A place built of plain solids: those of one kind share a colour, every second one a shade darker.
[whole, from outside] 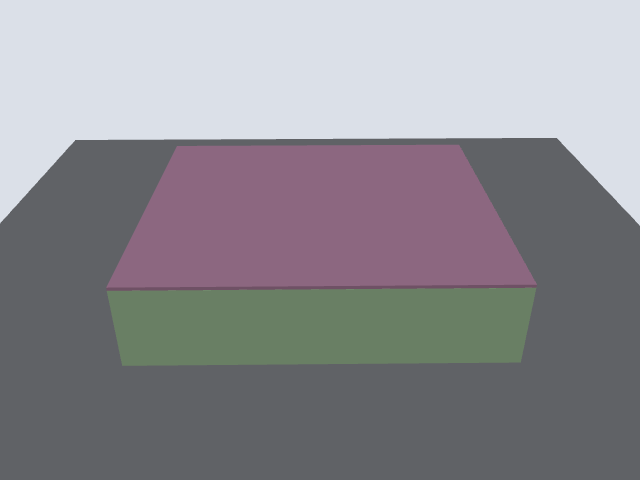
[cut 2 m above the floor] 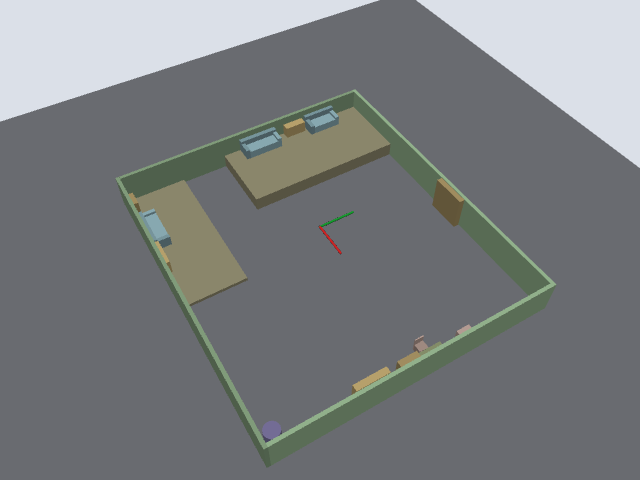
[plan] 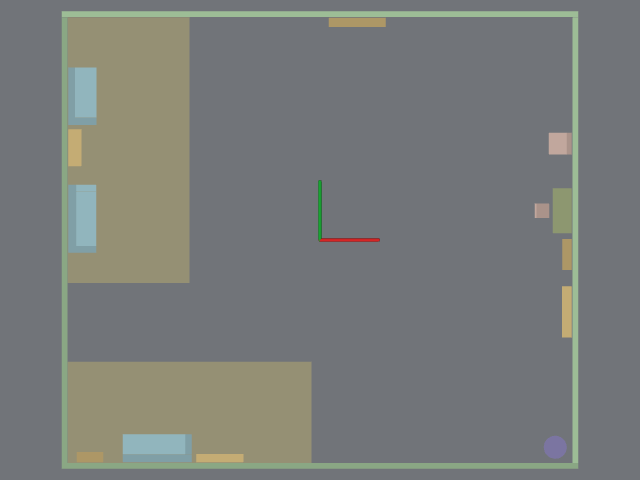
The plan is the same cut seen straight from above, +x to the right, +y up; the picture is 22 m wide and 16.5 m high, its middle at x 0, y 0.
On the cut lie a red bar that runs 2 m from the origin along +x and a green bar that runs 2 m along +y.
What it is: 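A loft; one open main floor with 3 platforms, their free sides bare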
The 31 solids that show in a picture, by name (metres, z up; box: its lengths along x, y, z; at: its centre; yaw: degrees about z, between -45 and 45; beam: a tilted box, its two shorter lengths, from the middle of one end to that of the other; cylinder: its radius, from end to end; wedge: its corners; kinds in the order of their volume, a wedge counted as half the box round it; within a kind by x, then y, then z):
{
 "wall_1": {"box": [0.2, 15.33, 4.08], "at": [-8.78, 0.0, 1.99]},
 "wall_2": {"box": [17.75, 0.2, 4.08], "at": [0.0, -7.76, 1.99]},
 "wall_3": {"box": [17.75, 0.2, 4.08], "at": [0.0, 7.76, 1.99]},
 "wall_4": {"box": [0.2, 15.33, 4.08], "at": [8.78, 0.0, 1.99]},
 "roof_1": {"box": [17.75, 15.73, 0.16], "at": [0.0, 0.0, 4.11]},
 "floor_1": {"box": [4.19, 9.15, 0.88], "at": [-6.58, 3.09, 0.39]},
 "floor_2": {"box": [8.38, 3.48, 0.25], "at": [-4.49, -5.93, 0.08]},
 "case_1": {"box": [0.46, 1.27, 0.69], "at": [-8.43, 3.17, 1.18]},
 "case_2": {"box": [0.91, 0.36, 0.82], "at": [-7.91, -7.47, 0.61]},
 "case_3": {"box": [1.63, 0.29, 0.86], "at": [-3.44, -7.5, 0.64]},
 "case_4": {"box": [1.96, 0.32, 2.21], "at": [1.28, 7.48, 1.05]},
 "case_5": {"box": [0.34, 1.76, 2.24], "at": [8.49, -2.47, 1.07]},
 "case_6": {"box": [0.33, 1.06, 1.95], "at": [8.49, -0.5, 0.92]},
 "sofa_1": {"box": [0.23, 1.98, 0.82], "at": [-8.54, 4.94, 1.24]},
 "sofa_2": {"box": [0.28, 2.34, 0.81], "at": [-8.52, 0.73, 1.24]},
 "sofa_3": {"box": [0.74, 0.25, 0.61], "at": [-8.05, 4.08, 1.14]},
 "sofa_4": {"box": [0.74, 1.47, 0.46], "at": [-8.05, 4.94, 1.06]},
 "sofa_5": {"box": [0.74, 0.25, 0.61], "at": [-8.05, 5.81, 1.14]},
 "sofa_6": {"box": [0.69, 0.24, 0.65], "at": [-8.03, -0.32, 1.16]},
 "sofa_7": {"box": [0.69, 1.87, 0.48], "at": [-8.03, 0.73, 1.07]},
 "sofa_8": {"box": [0.69, 0.24, 0.65], "at": [-8.03, 1.78, 1.16]},
 "sofa_9": {"box": [0.23, 0.69, 0.62], "at": [-6.67, -7.02, 0.52]},
 "sofa_10": {"box": [2.38, 0.28, 0.79], "at": [-5.59, -7.51, 0.6]},
 "sofa_11": {"box": [1.92, 0.69, 0.47], "at": [-5.59, -7.02, 0.44]},
 "sofa_12": {"box": [0.23, 0.69, 0.62], "at": [-4.52, -7.02, 0.52]},
 "chair_1": {"box": [0.06, 0.5, 0.89], "at": [7.41, 1.01, 0.4]},
 "chair_2": {"box": [0.44, 0.5, 0.51], "at": [7.66, 1.01, 0.2]},
 "chair_3": {"box": [0.62, 0.75, 0.54], "at": [8.17, 3.31, 0.22]},
 "chair_4": {"box": [0.18, 0.75, 0.83], "at": [8.57, 3.31, 0.36]},
 "bush_1": {"cylinder": 0.4, "from": [8.09, -7.12, 0.58], "to": [8.09, -7.12, 1.43]},
 "table_1": {"box": [0.66, 1.55, 0.04], "at": [8.33, 1.01, 0.72]}
}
